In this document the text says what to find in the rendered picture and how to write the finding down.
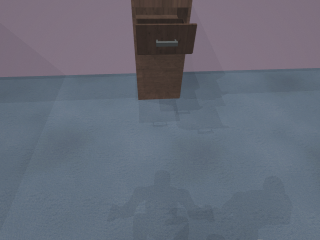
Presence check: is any handle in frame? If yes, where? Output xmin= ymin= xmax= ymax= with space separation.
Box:
xmin=156 ymin=39 xmax=178 ymax=47

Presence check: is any cabinet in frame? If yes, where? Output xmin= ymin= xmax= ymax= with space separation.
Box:
xmin=131 ymin=0 xmax=193 ymax=100

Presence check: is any drawer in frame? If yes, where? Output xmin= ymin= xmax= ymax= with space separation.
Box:
xmin=135 ymin=18 xmax=197 ymax=55

